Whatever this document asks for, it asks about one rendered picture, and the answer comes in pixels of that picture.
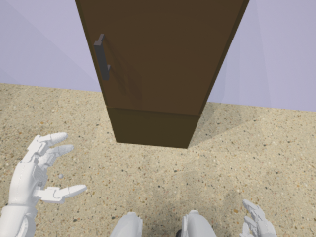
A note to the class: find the handle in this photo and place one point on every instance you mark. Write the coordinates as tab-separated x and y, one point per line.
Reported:
100	54

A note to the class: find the left robot hand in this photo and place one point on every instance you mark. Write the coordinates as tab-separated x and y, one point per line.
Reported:
32	169

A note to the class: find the robot left forearm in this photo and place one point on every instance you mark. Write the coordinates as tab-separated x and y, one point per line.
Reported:
18	220

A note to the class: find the right robot hand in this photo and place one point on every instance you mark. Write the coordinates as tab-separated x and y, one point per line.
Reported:
262	228

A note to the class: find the robot right thigh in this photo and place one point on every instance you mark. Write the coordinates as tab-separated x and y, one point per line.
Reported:
195	225

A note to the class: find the robot thigh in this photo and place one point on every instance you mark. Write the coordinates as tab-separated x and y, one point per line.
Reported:
195	225
128	226

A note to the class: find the robot left thigh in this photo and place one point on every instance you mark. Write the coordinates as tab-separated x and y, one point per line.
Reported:
128	226

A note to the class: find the cupboard door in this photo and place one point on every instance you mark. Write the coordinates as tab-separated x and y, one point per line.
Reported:
163	53

